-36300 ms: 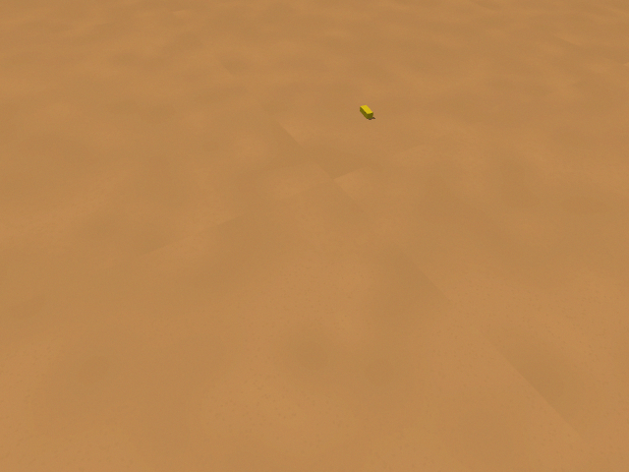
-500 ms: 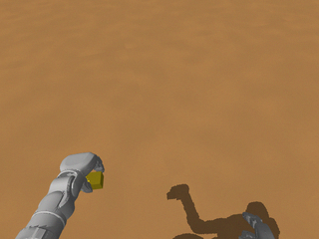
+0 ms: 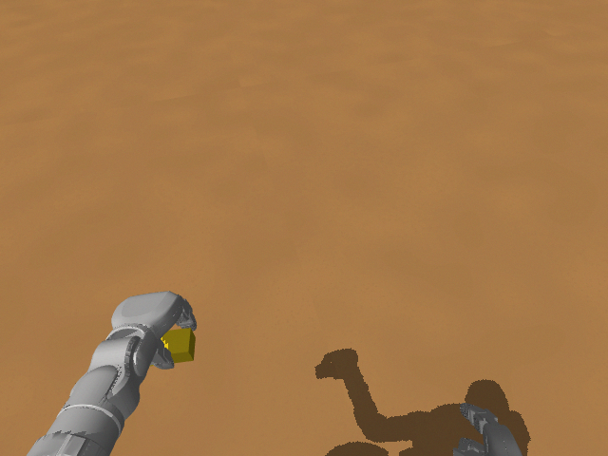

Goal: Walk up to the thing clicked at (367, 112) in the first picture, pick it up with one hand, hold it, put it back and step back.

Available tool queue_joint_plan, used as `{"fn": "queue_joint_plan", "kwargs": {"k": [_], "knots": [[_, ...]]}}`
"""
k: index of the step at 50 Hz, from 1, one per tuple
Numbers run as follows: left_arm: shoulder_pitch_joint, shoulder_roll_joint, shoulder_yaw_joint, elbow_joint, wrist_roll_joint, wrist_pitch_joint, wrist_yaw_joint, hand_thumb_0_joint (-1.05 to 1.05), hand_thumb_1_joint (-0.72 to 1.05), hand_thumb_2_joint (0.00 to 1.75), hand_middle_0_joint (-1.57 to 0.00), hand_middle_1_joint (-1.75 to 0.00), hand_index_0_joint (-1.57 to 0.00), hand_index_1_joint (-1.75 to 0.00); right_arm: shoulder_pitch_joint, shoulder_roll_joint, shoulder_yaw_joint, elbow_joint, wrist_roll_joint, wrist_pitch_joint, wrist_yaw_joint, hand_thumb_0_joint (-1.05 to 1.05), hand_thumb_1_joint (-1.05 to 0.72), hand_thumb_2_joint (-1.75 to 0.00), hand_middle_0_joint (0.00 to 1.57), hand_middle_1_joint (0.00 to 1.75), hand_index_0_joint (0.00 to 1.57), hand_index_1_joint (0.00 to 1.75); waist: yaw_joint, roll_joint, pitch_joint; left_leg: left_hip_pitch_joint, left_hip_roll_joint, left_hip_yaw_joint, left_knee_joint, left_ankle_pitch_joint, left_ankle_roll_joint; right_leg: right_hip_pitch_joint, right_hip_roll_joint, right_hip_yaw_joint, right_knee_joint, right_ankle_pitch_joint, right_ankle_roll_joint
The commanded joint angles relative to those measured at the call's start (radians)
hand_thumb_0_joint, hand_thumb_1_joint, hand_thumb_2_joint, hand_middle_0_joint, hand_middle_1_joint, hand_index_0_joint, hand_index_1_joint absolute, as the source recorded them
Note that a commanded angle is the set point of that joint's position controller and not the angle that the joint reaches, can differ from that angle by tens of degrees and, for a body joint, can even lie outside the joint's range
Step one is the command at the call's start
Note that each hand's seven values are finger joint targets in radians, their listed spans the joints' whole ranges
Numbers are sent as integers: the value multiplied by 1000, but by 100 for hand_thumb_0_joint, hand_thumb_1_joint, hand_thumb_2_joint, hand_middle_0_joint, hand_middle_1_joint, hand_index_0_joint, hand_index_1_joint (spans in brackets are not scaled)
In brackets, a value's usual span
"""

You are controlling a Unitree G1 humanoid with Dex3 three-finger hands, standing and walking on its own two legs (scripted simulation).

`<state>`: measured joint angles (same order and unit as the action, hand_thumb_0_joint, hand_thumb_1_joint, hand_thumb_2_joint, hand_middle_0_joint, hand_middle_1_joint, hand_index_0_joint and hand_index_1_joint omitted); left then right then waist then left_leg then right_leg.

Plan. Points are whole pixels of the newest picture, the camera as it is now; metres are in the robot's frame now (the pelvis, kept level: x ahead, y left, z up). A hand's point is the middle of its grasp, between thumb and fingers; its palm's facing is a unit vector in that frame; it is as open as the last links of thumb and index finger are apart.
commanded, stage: hold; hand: left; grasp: from above
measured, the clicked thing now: (162, 347) +0.30 +0.24 -0.08
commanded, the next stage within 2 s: crouch in 0.08 s
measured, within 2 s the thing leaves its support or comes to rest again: neither
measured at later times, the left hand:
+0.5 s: hand (165, 359) +0.28 +0.23 -0.07, palm faces -0.50 -0.08 -0.86, open 6.9 cm
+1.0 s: hand (191, 374) +0.35 +0.27 -0.31, palm faces -0.41 +0.00 -0.91, open 6.9 cm
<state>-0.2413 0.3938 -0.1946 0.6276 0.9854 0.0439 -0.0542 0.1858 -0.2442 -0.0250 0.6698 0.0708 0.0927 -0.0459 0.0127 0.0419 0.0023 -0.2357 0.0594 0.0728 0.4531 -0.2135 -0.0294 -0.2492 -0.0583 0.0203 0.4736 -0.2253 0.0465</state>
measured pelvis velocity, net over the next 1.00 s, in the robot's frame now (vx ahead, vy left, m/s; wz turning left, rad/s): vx -0.05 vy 0.02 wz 0.01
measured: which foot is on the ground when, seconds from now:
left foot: down 0.00-1.00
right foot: down 0.00-1.00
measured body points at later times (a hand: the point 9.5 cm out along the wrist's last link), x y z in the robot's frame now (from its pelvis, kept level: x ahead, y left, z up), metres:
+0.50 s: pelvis +0.01 +0.00 +0.00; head +0.03 -0.01 +0.44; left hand +0.31 +0.24 -0.02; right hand +0.14 -0.26 -0.12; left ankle +0.01 +0.14 -0.74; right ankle +0.02 -0.15 -0.74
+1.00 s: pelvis -0.05 +0.02 -0.19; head +0.11 +0.04 +0.23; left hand +0.36 +0.27 -0.26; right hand +0.00 -0.27 -0.31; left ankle +0.01 +0.14 -0.74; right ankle +0.02 -0.15 -0.74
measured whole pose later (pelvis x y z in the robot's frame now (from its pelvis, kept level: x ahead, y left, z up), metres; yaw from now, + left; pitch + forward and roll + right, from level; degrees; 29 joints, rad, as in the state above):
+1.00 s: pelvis -0.05 +0.02 -0.19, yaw +0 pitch +29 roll -3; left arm -0.66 0.47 -0.03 1.20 1.17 -0.06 0.37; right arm 0.23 -0.25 -0.07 0.76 -0.04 0.01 -0.02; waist -0.14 0.03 -0.18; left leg -1.50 0.07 -0.03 1.54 -0.56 -0.01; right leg -1.45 -0.05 0.01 1.49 -0.55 0.06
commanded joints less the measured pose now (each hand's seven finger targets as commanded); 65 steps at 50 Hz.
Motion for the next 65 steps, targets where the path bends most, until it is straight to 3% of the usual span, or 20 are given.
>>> {"fn": "queue_joint_plan", "kwargs": {"k": [1,7,9,10,14,20,25,27,28,30,33,36,37,42,46,52,54,58,61,65], "knots": [[-302,205,98,-184,6,-8,40,0,79,22,-116,-17,-117,-15,-86,-129,-48,-141,-5,-45,-7,0,-90,-90,20,30,20,30,5,-21,-233,110,-60,-4,-54,156,32,28,79,-35,-66,116,-48],[-396,228,114,-234,14,-20,81,0,79,22,-117,-15,-118,-14,-74,-127,-53,-126,-11,-46,-7,0,-90,-90,20,30,20,30,1,12,-297,138,-64,0,-33,214,31,50,76,-34,-56,182,-46],[-379,218,110,-203,18,-12,93,0,86,17,-118,-23,-123,-18,-72,-128,-54,-124,-10,-46,-7,0,-91,-91,20,30,20,30,-1,-4,-287,139,-66,1,-30,223,31,48,75,-34,-59,189,-43],[-353,220,117,-193,20,-6,96,0,78,16,-110,-18,-115,-14,-73,-129,-57,-123,-9,-44,-6,0,-87,-89,20,30,20,30,3,-7,-290,143,-67,5,-26,232,33,52,73,-34,-59,202,-41],[-250,169,86,-121,9,3,86,0,85,19,-119,-17,-122,-14,-67,-132,-64,-119,-8,-37,1,0,-88,-89,20,30,20,30,4,-55,-228,102,-60,0,-32,224,31,45,78,-46,-61,187,-43],[-237,191,96,-67,31,-53,85,0,87,18,-122,-15,-124,-12,-56,-132,-59,-129,-7,-25,1,0,-88,-90,20,30,20,30,-12,-85,-178,51,-69,-5,-13,174,37,-15,70,-38,-51,148,-43],[-350,242,158,28,83,-121,207,0,82,11,-118,-11,-121,-8,-24,-140,-67,-95,-35,-20,6,0,-88,-89,20,30,20,30,-49,-62,-223,-59,-70,-10,110,137,33,-135,66,-38,54,124,-44],[-403,230,156,69,116,-130,271,0,80,11,-115,-13,-119,-9,-6,-144,-78,-80,-49,-21,14,0,-88,-89,20,30,20,30,-64,-27,-279,-119,-68,-9,201,121,26,-213,66,-34,133,118,-44],[-433,186,121,96,137,-133,301,0,80,11,-115,-13,-119,-10,11,-145,-83,-70,-55,-24,21,0,-88,-89,20,30,20,30,-78,-27,-305,-155,-64,-15,251,121,23,-269,66,-35,185,121,-46],[-466,187,126,162,172,-133,357,0,80,13,-117,-13,-120,-10,41,-152,-96,-53,-65,-28,31,0,-89,-89,20,30,20,30,-82,-10,-375,-246,-63,-19,363,104,19,-361,62,-31,283,108,-48],[-552,214,141,231,186,-131,414,0,79,9,-115,-13,-119,-10,67,-163,-105,-42,-77,-38,39,0,-89,-90,20,30,20,30,-89,16,-466,-373,-52,-23,500,72,18,-496,64,-33,408,68,-50],[-568,222,142,349,195,-114,445,0,77,13,-114,-15,-117,-12,81,-173,-107,-34,-81,-52,35,0,-89,-89,20,30,20,30,-103,11,-479,-521,-50,-39,592,-2,24,-623,69,-44,499,-7,-56],[-564,189,125,405,189,-108,449,0,76,12,-113,-15,-116,-11,88,-173,-107,-29,-84,-60,34,0,-89,-89,20,30,20,30,-119,-11,-471,-584,-50,-45,622,-32,27,-663,70,-47,530,-31,-55],[-689,264,170,431,171,-95,475,0,72,13,-108,-17,-112,-14,115,-183,-112,-11,-101,-98,22,0,-89,-89,20,30,20,30,-114,58,-615,-756,-46,-74,769,-136,22,-846,67,-65,713,-124,-67],[-745,329,213,402,172,-90,476,0,73,14,-110,-17,-114,-13,119,-192,-110,5,-112,-114,18,0,-89,-89,20,30,20,30,-121,116,-738,-810,-35,-100,881,-136,21,-977,61,-75,851,-131,-72],[-780,391,257,452,184,-94,461,0,67,16,-105,-17,-108,-14,124,-199,-105,18,-124,-131,23,0,-88,-89,20,30,20,30,-142,126,-757,-956,-34,-133,988,-269,23,-1160,58,-93,987,-244,-80],[-812,390,252,480,177,-109,447,0,69,15,-107,-17,-110,-14,128,-202,-99,20,-132,-139,33,0,-89,-89,20,30,20,30,-171,117,-727,-1028,-35,-148,1030,-325,27,-1240,54,-95,1026,-290,-78],[-824,454,286,519,186,-143,434,0,73,16,-109,-17,-113,-14,137,-215,-89,28,-137,-157,51,0,-89,-89,20,30,20,30,-178,111,-730,-1108,-40,-173,1103,-390,32,-1349,47,-105,1110,-339,-76],[-861,459,291,494,200,-172,433,0,79,18,-114,-17,-117,-14,158,-218,-82,37,-147,-169,65,0,-89,-89,20,30,20,30,-193,136,-810,-1114,-42,-149,1196,-326,36,-1358,44,-103,1164,-286,-76],[-910,519,325,447,220,-205,438,0,80,20,-116,-18,-119,-15,176,-231,-79,51,-160,-176,84,0,-89,-90,20,30,20,30,-186,215,-869,-1109,-41,-150,1277,-227,27,-1419,41,-111,1257,-224,-78]]}}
